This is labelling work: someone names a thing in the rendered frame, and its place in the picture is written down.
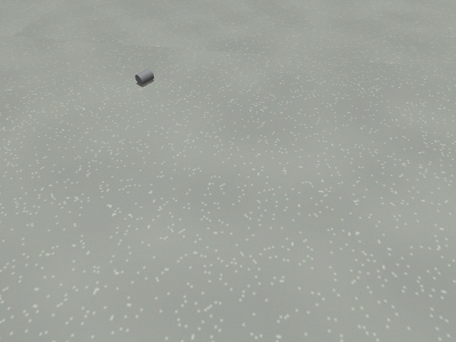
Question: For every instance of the can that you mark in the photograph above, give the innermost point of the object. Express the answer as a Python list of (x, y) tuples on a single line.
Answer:
[(144, 77)]

